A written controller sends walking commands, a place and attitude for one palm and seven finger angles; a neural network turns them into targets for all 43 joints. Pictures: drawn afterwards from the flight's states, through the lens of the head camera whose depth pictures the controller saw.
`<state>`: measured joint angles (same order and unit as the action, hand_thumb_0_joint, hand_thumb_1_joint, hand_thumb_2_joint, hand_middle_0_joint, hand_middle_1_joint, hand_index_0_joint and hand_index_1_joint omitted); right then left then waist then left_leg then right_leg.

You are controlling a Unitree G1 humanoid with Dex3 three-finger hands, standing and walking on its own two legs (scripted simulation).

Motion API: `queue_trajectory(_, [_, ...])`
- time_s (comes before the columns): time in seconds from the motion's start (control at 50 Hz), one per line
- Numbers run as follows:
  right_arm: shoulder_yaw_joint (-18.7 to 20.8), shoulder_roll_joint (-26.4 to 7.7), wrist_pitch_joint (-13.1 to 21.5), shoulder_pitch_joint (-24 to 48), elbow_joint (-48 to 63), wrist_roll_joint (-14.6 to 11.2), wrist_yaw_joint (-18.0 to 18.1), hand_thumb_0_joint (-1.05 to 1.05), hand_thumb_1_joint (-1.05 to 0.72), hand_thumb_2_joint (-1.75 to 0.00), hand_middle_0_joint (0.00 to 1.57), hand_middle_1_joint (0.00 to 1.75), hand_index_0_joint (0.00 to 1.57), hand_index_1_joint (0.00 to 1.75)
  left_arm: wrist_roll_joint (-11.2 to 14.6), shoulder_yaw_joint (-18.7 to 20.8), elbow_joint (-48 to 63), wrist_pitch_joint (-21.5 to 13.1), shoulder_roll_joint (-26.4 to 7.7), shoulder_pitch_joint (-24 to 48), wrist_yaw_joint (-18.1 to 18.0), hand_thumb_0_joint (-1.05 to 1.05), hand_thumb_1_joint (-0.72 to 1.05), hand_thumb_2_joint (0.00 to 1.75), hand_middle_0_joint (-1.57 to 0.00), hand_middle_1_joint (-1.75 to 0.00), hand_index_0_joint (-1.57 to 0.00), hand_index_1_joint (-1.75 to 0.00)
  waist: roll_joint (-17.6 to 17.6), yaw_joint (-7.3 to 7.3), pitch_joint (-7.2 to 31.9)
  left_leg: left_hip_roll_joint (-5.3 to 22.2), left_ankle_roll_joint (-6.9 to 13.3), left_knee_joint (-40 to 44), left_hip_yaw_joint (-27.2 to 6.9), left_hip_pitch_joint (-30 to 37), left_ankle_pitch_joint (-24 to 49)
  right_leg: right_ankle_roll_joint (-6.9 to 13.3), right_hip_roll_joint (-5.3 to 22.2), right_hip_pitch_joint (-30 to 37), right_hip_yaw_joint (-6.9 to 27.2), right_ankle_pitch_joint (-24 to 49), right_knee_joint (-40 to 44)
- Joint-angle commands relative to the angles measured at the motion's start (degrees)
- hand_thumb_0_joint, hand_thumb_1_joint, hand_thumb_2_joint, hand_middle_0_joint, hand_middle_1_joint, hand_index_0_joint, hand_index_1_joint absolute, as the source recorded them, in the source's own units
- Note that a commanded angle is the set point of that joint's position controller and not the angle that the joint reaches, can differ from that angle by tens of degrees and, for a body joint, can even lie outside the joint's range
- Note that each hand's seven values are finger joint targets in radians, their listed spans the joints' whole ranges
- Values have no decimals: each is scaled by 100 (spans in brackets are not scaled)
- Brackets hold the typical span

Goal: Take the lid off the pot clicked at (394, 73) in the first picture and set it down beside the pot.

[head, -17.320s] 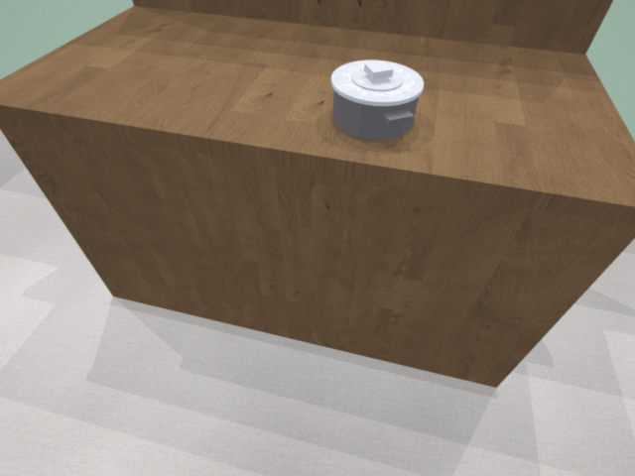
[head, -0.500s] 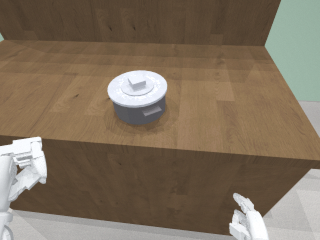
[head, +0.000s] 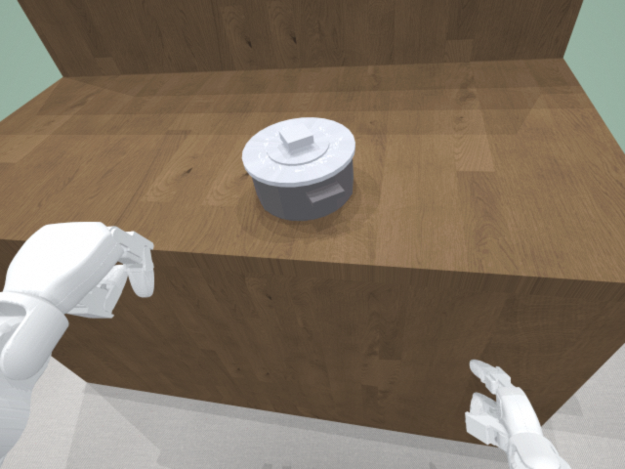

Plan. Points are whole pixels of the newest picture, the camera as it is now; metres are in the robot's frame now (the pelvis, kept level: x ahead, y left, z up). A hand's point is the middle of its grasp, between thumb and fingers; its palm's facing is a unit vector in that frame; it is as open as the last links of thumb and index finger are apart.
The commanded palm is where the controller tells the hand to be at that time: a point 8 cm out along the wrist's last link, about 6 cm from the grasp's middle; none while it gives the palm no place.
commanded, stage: reach forward and open the fingers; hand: left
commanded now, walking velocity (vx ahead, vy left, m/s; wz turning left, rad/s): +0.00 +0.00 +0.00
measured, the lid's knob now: (296, 137) +0.55 +0.10 +0.16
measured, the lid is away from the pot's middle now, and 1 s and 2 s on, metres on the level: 0.00 0.00 0.00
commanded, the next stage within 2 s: move the open hand above the knob in 0.80 s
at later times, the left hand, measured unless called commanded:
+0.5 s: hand (90, 237) +0.28 +0.27 +0.22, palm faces -0.01 -0.01 -1.00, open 9.5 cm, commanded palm +0.23 +0.25 +0.28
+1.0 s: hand (112, 210) +0.31 +0.25 +0.23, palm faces -0.02 +0.07 -1.00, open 10.1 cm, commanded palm +0.27 +0.25 +0.29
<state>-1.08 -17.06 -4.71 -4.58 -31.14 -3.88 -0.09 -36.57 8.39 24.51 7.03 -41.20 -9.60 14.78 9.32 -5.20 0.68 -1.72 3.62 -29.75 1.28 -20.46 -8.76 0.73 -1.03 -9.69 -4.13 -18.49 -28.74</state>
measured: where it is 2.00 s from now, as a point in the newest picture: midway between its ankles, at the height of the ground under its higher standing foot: outside the picture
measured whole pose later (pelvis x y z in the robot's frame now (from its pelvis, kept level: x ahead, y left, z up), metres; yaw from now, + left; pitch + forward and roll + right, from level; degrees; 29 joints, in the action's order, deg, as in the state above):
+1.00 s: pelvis -0.03 +0.01 +0.00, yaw +0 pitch -3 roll -1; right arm -2.5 -16.1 -2.4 -4.7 -34.6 -3.3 -0.1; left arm -43.1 -3.1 2.2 6.0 -43.7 26.8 26.2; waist 7.3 -4.2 -2.5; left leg -3.0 4.5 -26.2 1.8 -18.6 -4.5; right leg 0.3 0.2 -10.3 -3.6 -17.0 -30.5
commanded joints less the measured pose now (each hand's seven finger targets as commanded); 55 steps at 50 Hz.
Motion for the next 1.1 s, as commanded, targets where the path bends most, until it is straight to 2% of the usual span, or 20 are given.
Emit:
queue_trajectory(0.0, [114, -452, 416, 966, 877, 3, 113, 0, -90, -90, 20, 30, 20, 30, -326, 1126, 552, -183, -2068, 2526, 98, 0, 10, 140, -108, -65, -108, -65, -441, 129, 1068, 98, -72, 433, -356, 1595, 457, -70, -16, -700, 243, 697, 725])
queue_trajectory(0.06, [113, -449, 457, 1081, 899, -7, 61, 0, -90, -90, 20, 30, 20, 30, -431, 1115, 67, -129, -2009, 2644, 245, 0, -1, 147, -105, -54, -105, -54, -38, 90, 1005, 42, -86, 484, -415, 1692, 475, 54, -110, -654, 248, 700, 742])
queue_trajectory(0.16, [118, -427, 438, 1137, 1045, -38, -129, 0, -90, -90, 20, 30, 20, 30, -218, 474, -100, -48, -1156, 2291, 599, 0, -17, 157, -98, -36, -98, -36, -248, 97, 1101, 36, -107, 540, -380, 1804, 567, 44, -132, -650, 183, 806, 728])
queue_trajectory(0.22, [117, -470, 401, 1162, 991, 14, -123, 0, -90, -90, 20, 30, 20, 30, -261, 515, 170, -135, -1499, 2984, 690, 0, -27, 164, -95, -26, -95, -26, -516, 74, 1064, 64, -103, 758, -417, 1633, 23, -28, -119, -656, 130, 345, 811])
queue_trajectory(0.3, [104, -475, 473, 1085, 820, 10, -23, 0, -90, -90, 20, 30, 20, 30, -587, 1017, -326, -167, -2315, 4215, 603, 0, -40, 172, -90, -12, -90, -12, -294, 45, 1123, 125, -133, 899, -534, 1628, -320, 40, -88, -630, 183, -17, 714])
queue_trajectory(0.36, [143, -486, 516, 1000, 846, -34, -38, 0, -90, -90, 20, 30, 20, 30, -495, 783, -750, -127, -1919, 4294, 590, 0, -43, 174, -88, -8, -88, -8, -34, 105, 1094, 95, -138, 891, -609, 1766, -462, 95, -148, -775, 171, -25, 641])
queue_trajectory(0.46, [177, -421, 563, 1066, 1027, -82, -183, 0, -90, -90, 20, 30, 20, 30, -294, -23, -435, -112, -862, 3493, 805, 0, -42, 174, -87, -8, -87, -8, -241, 101, 1289, 124, -148, 920, -655, 1966, -471, 77, -133, -799, 168, 136, 522])
queue_trajectory(0.5, [151, -443, 509, 1104, 958, -56, -159, 0, -90, -90, 20, 30, 20, 30, -436, -7, -272, -131, -1160, 4205, 819, 0, -42, 174, -87, -8, -87, -8, -479, 104, 1137, 172, -145, 1088, -667, 1795, -852, 30, -98, -831, 152, -69, 543])
queue_trajectory(0.56, [130, -568, 559, 978, 780, 3, -20, 0, -90, -90, 20, 30, 20, 30, -669, 841, -640, -149, -2320, 5258, 579, 0, -42, 173, -87, -8, -87, -8, -309, 138, 1045, 150, -146, 1101, -755, 1628, -1262, 94, -153, -885, 185, -383, 491])
queue_trajectory(0.6, [108, -491, 569, 1003, 663, 32, 28, 0, -90, -90, 20, 30, 20, 30, -836, 891, -1039, -135, -2495, 5803, 589, 0, -42, 173, -87, -8, -87, -8, -205, 15, 1253, 149, -171, 1120, -749, 1641, -1070, 116, -100, -787, 233, -378, 481])
queue_trajectory(0.66, [145, -489, 566, 834, 707, 0, -32, 0, -90, -90, 20, 30, 20, 30, -616, 645, -1429, -69, -1904, 5168, 676, 0, -42, 172, -87, -8, -87, -8, -98, 53, 1378, 113, -177, 958, -714, 1829, -618, 141, -136, -783, 210, -81, 474])
queue_trajectory(0.74, [147, -430, 500, 1009, 908, -76, -192, 0, -90, -90, 20, 30, 20, 30, -409, -486, -1175, 29, -578, 4387, 995, 0, -42, 172, -87, -8, -87, -8, -652, 90, 1094, 132, -162, 1014, -632, 1694, -829, 40, -82, -932, 141, -63, 472])
queue_trajectory(0.76, [147, -423, 537, 978, 986, -111, -215, 0, -90, -90, 20, 30, 20, 30, -379, -611, -1081, 44, -363, 4121, 996, 0, -42, 172, -87, -8, -87, -8, -450, 173, 1150, 137, -154, 926, -648, 1888, -676, 64, -116, -1009, 144, 35, 412])
queue_trajectory(0.82, [111, -517, 463, 1060, 865, -17, -122, 0, -90, -90, 20, 30, 20, 30, -620, 52, -734, 26, -1500, 5223, 924, 0, -42, 173, -87, -8, -87, -8, -621, 141, 1056, 117, -113, 1038, -594, 1554, -1100, 58, -106, -915, 165, -326, 468])
queue_trajectory(0.86, [90, -604, 526, 975, 763, 55, -13, 0, -90, -90, 20, 30, 20, 30, -773, 940, -581, -31, -2680, 5956, 738, 0, -42, 173, -87, -8, -87, -8, -245, 74, 1365, 87, -112, 936, -672, 1690, -911, 122, -125, -753, 242, -316, 439])
queue_trajectory(0.88, [44, -532, 556, 1051, 764, 97, 7, 0, -90, -90, 20, 30, 20, 30, -935, 930, -681, -25, -2824, 6478, 751, 0, -42, 172, -87, -8, -87, -8, -109, -21, 1625, 38, -124, 943, -681, 1676, -645, 152, -98, -619, 263, -230, 442])
queue_trajectory(0.98, [103, -510, 478, 763, 537, 23, -26, 0, -90, -90, 20, 30, 20, 30, -758, -104, -2512, 184, -1387, 5835, 977, 0, -42, 172, -87, -8, -87, -8, -541, 158, 1058, 18, -139, 869, -574, 1554, -450, 130, -108, -913, 161, 67, 569])
queue_trajectory(1.02, [131, -481, 445, 849, 716, -23, -122, 0, -90, -90, 20, 30, 20, 30, -580, -706, -2141, 221, -588, 5178, 1118, 0, -42, 172, -87, -8, -87, -8, -749, 155, 1184, -23, -112, 739, -462, 1627, -271, 79, -74, -857, 167, 211, 544])
queue_trajectory(1.06, [132, -421, 496, 971, 932, -106, -213, 0, -90, -90, 20, 30, 20, 30, -478, -1256, -1492, 254, 84, 4915, 1168, 0, -42, 172, -87, -8, -87, -8, -443, 272, 1533, -49, -72, 543, -442, 2052, 139, 85, -63, -865, 195, 484, 441])
queue_trajectory(1.08, [97, -422, 458, 1048, 898, -74, -232, 0, -90, -90, 20, 30, 20, 30, -592, -1240, -1314, 277, -119, 5267, 1194, 0, -42, 172, -87, -8, -87, -8, -627, 262, 1563, -36, -61, 618, -450, 1943, -6, 82, -48, -841, 163, 424, 478])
